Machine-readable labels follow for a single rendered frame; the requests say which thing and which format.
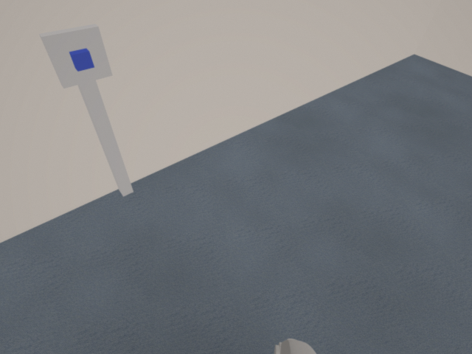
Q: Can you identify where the button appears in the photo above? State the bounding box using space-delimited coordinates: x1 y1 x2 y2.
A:
69 49 94 71

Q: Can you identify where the panel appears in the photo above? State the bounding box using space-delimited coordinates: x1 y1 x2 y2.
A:
39 24 133 197

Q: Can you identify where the right robot thigh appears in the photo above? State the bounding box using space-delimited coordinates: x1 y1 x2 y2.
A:
274 339 316 354

